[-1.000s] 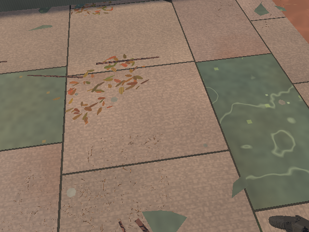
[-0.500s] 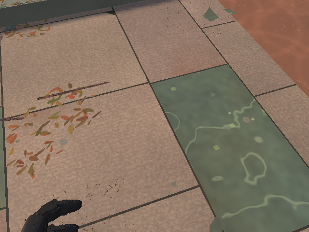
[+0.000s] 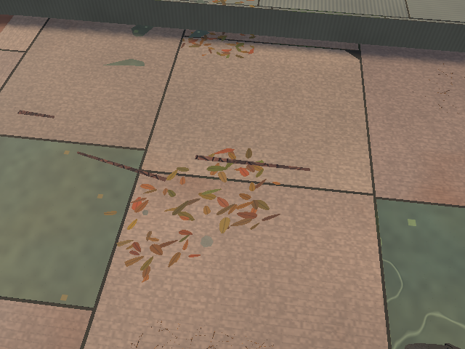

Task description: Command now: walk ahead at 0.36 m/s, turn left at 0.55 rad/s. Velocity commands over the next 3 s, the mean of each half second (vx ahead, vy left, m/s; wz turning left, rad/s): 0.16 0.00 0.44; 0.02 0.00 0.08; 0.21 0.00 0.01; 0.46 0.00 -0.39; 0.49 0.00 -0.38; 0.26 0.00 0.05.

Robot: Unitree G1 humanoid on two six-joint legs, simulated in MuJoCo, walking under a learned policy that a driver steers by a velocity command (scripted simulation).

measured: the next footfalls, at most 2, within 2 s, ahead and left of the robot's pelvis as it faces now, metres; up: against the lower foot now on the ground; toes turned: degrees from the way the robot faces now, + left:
left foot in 0.04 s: +0.19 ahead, +0.11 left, +0.00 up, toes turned +7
right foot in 0.50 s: +0.28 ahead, -0.11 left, +0.00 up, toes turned +15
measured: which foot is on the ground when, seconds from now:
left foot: up 0.00-0.02, down 0.04-1.00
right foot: down 0.00-0.04, up 0.06-0.48, down 0.50-1.00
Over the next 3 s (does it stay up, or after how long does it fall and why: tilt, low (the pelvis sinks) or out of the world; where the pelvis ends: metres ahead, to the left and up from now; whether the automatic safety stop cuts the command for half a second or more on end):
stays up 1.00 -0.03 0.01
